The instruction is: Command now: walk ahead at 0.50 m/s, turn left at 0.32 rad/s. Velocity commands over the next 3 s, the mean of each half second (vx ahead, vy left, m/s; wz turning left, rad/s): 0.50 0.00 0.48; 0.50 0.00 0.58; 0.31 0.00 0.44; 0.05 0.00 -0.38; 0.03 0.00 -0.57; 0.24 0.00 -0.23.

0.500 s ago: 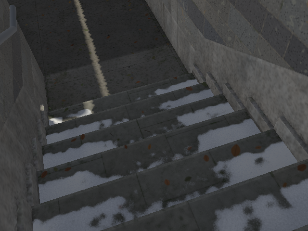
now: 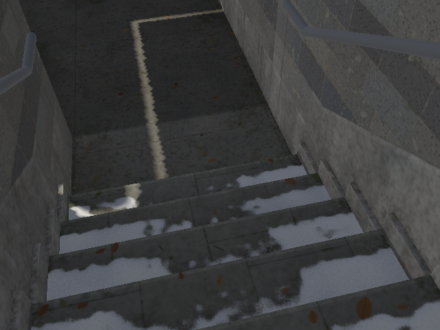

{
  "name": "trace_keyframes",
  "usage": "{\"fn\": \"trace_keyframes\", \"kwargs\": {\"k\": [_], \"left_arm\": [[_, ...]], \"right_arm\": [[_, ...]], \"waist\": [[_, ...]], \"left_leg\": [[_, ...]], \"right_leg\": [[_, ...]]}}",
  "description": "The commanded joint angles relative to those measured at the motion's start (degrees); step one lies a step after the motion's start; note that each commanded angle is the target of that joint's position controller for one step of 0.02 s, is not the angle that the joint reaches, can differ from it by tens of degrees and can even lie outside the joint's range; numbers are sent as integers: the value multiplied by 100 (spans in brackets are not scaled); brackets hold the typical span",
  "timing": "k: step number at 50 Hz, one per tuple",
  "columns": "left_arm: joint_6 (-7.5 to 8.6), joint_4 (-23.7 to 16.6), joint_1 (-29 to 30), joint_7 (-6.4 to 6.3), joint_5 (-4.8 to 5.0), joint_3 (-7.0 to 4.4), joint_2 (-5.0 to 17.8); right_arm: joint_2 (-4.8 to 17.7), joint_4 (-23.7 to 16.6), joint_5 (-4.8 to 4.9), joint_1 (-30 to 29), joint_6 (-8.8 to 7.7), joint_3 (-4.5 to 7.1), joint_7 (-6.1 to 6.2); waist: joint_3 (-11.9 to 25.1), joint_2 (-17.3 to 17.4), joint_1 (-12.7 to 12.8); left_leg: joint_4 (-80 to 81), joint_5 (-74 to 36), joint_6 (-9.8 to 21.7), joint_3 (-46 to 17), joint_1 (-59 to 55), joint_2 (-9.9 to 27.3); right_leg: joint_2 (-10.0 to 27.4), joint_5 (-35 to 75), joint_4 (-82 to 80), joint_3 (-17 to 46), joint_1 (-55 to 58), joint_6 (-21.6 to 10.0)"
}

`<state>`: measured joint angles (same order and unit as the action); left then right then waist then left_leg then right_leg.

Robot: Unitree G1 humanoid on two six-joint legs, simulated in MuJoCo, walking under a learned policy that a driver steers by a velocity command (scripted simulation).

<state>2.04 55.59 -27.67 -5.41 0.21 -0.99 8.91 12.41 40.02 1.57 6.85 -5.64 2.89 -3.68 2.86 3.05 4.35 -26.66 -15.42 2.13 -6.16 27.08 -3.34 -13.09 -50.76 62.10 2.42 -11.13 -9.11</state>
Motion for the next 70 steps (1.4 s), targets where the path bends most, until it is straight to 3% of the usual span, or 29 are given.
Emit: {"fn": "trace_keyframes", "kwargs": {"k": [1, 2, 3, 5, 7, 9, 11, 14, 16, 20, 22, 25, 27, 28, 30, 32, 35, 39, 45, 48, 53, 57, 60, 61, 62, 63, 64, 67, 70], "left_arm": [[50, -243, 280, 119, -25, -69, 776], [194, -270, 394, 276, -16, -157, 873], [404, -422, -524, 392, -24, -127, 831], [538, -1255, 425, 528, 325, -80, 882], [344, -1524, 1536, 296, 280, -92, 704], [298, -1556, 1287, 197, -35, -88, 604], [409, -1710, 1603, 160, -426, -177, 826], [306, -1474, 709, 364, -112, -208, 556], [352, -1985, 1984, 428, -151, -237, 683], [732, -2489, 3677, 724, -6, -185, 940], [702, -2395, 3150, 760, -78, -207, 566], [438, -1944, 1315, 635, 85, -431, 721], [348, -1324, -631, 644, -67, -529, 1209], [326, -1219, -1021, 751, -76, -565, 1659], [111, -805, -729, 832, 133, -664, 1911], [127, -1000, 526, 741, -169, -297, 1057], [204, -830, 1166, 710, -174, -24, 430], [258, -400, 531, 382, -260, -66, 817], [356, 86, -514, 408, -35, -178, 852], [347, 197, -1048, 329, -141, -216, 836], [296, -144, -599, 221, -225, -79, 626], [165, -180, -358, 299, 60, -198, 1064], [133, -171, -185, 353, 63, -272, 1283], [192, -209, -454, 359, 20, -243, 957], [295, -513, -1122, 496, -124, -42, 518], [458, -873, -551, 553, 24, -147, 1189], [426, -1297, -37, 529, 72, -117, 1237], [-82, -1323, 357, 306, 95, -75, 1140], [-327, -1439, 594, 91, -55, -126, 794]], "right_arm": [[529, 488, 24, 2126, 51, 214, -33], [720, 984, -101, 3648, 140, 283, -56], [843, 1060, -27, 3434, 248, 187, -59], [1123, 886, -25, 2848, 554, 298, 194], [684, 573, -221, 1777, 659, 88, 324], [612, 276, -197, 1139, 385, 5, 355], [697, 99, -110, 902, 248, 81, 530], [565, 278, -74, 1090, 284, 29, 634], [334, 547, 226, 2239, 248, 47, 685], [336, 587, 232, 2737, 403, 177, 887], [292, 629, 49, 2606, 577, 121, 951], [270, 615, 20, 2386, 631, 77, 791], [-104, 875, 86, 3101, 463, -9, 447], [85, 777, 319, 3820, 369, -7, 395], [265, 241, 311, 2893, 366, -31, 582], [555, -117, 161, 1436, 674, 29, 789], [321, -189, -10, 1605, 743, 111, 743], [35, -233, -174, 1250, 520, 102, 471], [218, -428, -6, 458, 624, 168, 300], [307, -675, 65, -278, 460, 161, 205], [21, -861, -76, -919, 311, 0, -220], [155, -909, 101, -1121, 441, 11, -187], [900, 36, -134, 1125, 421, 369, 41], [1346, 271, -247, 1729, 359, 482, 111], [1757, 35, -411, 1871, 327, 371, 67], [1557, 98, -308, 2041, 424, 367, 20], [1466, 28, -193, 1741, 525, 335, 35], [878, -324, -252, 361, 517, 11, 291], [506, 31, -418, 170, 305, -269, 424]], "waist": [[-95, -424, -1178], [686, 535, -1820], [1598, 1718, -1200], [1334, 700, -1140], [-340, -1204, -583], [-931, -1020, 10], [-846, -605, -172], [336, 221, 145], [-95, 11, -594], [-877, -187, -1264], [-510, 119, -1300], [-245, -25, -376], [812, -1478, 224], [1502, -2677, -36], [989, -2115, -213], [-562, -461, -334], [-923, -912, -936], [-281, -939, -745], [-738, -590, -231], [-1089, -677, 128], [-1338, -240, 273], [-1583, -780, 400], [-307, -715, -776], [161, 407, -925], [1731, 1284, -626], [2902, 758, -1016], [3025, 290, -909], [1626, -1198, -297], [484, -518, 98]], "left_leg": [[460, -59, 398, 227, -2293, 262], [-252, -2161, 1273, -733, -4803, 1017], [-1492, -3385, 2148, -2202, -6627, 1907], [-182, 496, 2652, -3387, -5837, 2203], [806, 3396, 2266, -3837, -2740, 2164], [790, 2823, 1770, -3210, -711, 1425], [775, 884, 1168, -1403, 1191, 84], [38, -640, 1121, -1325, 1201, 114], [-879, 1283, 1256, -2418, -1768, 316], [-1700, 3274, 1030, -2720, -2742, 212], [-1904, 3597, 830, -2340, -975, -260], [-3503, 3773, 544, -2037, 0, -508], [-6910, 6947, 58, -1475, 2204, -1005], [-9105, 6852, -166, -1382, 2971, -857], [-9550, 5492, -281, -295, 4100, -194], [-8751, 4229, -166, -177, 3432, 398], [-7261, 2765, 105, -418, 2729, 574], [-4147, 551, -43, -208, 1633, 439], [-3598, 617, 250, -1065, 3685, 522], [-2789, 578, 317, -1017, 4426, 475], [-1056, -1451, 231, 134, 2280, 429], [-38, -729, 20, 649, 566, 337], [656, -1412, 269, 876, -2330, 130], [243, -3520, 667, 336, -4131, 669], [-1863, -6282, 1972, -1473, -6602, 2013], [-1545, -5667, 2716, -2088, -6747, 2401], [-798, -3398, 2702, -2451, -6345, 2417], [288, 43, 2082, -2561, -2469, 2512], [411, -467, 1558, -1136, -52, 1649]], "right_leg": [[1558, 8133, 1589, 1110, -1182, 365], [788, 5627, 4579, 420, -3025, 923], [598, 64, 6172, 433, -4980, 1428], [932, 746, 5376, 508, -6000, 1364], [1397, 1940, 4273, 435, -5639, 1090], [1647, 2944, 2736, 588, -4876, 986], [1564, 5473, -709, 74, -2073, 1028], [1060, 6689, -188, -79, 60, 1354], [1309, 6650, -1428, 923, -3139, 1058], [1639, 7267, -4111, 1200, -4197, 953], [1434, 8671, -4591, 952, -1227, 932], [1688, 7448, -4199, 723, 1067, 940], [2613, 8850, -2168, 1019, 4090, 797], [3560, 8650, -2090, 2381, 4522, 207], [4136, 4016, -4031, 3926, 3211, -558], [3776, 3191, -4510, 3016, 239, -719], [2630, 3315, -4365, 1364, -1373, 148], [2424, 6105, -4236, 355, -1037, 249], [2948, 5674, -3457, 744, 1362, 238], [3004, 5240, -3212, 667, 2095, 490], [2621, 4475, -2788, -520, 228, 559], [2589, 4764, -2312, -874, -48, 571], [2399, 6130, 1040, -907, -183, 886], [1656, 2450, 3302, -1290, -1701, 1364], [1399, -593, 5564, -61, -3743, 1642], [1465, -252, 5497, 628, -3801, 1741], [1611, 53, 4969, 663, -4066, 1705], [2005, 2546, 3334, 667, -3075, 1468], [1827, 3142, 634, 700, -1446, 1627]]}}
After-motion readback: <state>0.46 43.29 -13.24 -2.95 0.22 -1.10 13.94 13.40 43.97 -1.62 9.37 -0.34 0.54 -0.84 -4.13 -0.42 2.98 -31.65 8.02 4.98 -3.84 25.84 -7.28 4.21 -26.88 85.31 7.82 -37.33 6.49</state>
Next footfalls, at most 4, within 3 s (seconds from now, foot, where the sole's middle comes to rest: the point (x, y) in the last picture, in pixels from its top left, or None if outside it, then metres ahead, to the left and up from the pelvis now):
0.02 left None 0.14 0.08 -0.81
0.52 right None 0.51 -0.12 -0.96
1.22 left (163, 311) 0.71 0.33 -1.11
1.70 right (223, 285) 0.83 0.11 -1.11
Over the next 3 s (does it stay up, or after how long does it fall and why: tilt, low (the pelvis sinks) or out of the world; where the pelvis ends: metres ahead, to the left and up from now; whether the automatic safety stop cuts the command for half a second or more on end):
stays up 0.88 0.17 -0.38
